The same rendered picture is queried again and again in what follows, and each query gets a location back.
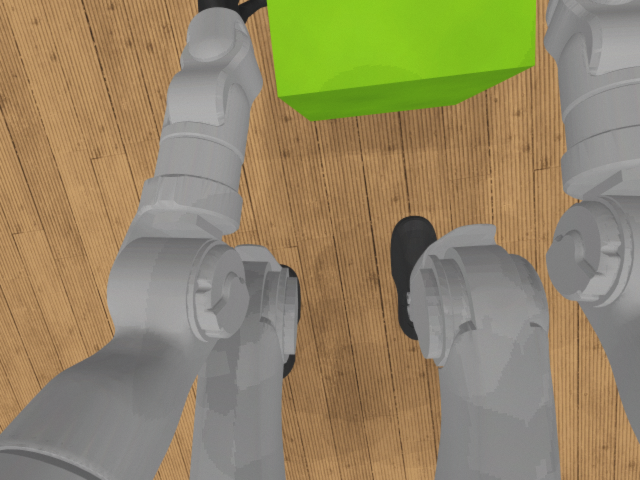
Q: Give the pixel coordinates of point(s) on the left robot forearm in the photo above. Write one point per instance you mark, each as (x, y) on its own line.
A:
(194, 191)

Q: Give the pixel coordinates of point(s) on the robot left upper arm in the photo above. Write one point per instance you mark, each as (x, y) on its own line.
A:
(113, 415)

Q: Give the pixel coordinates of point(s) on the robot right thigh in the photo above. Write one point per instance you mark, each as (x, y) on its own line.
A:
(498, 418)

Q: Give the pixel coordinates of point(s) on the carton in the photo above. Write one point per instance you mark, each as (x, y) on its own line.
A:
(345, 58)

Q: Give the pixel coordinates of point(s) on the left robot foot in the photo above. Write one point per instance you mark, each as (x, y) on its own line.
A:
(291, 360)

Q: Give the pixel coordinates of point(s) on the left robot hand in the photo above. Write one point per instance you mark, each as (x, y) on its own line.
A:
(245, 9)

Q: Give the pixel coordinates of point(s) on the right robot forearm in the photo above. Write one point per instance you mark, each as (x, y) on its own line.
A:
(596, 46)

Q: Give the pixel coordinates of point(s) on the robot right upper arm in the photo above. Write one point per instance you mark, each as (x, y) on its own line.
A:
(594, 259)

